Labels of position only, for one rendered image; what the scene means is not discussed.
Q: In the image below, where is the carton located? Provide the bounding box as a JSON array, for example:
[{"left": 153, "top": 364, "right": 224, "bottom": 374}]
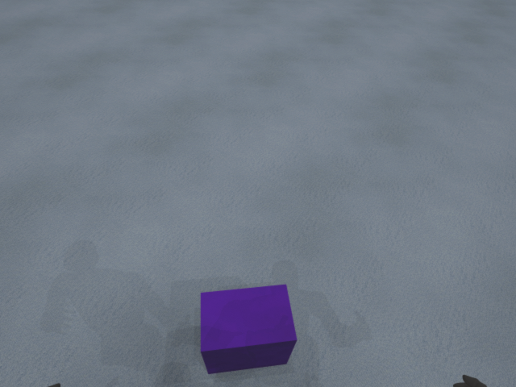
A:
[{"left": 201, "top": 285, "right": 297, "bottom": 374}]

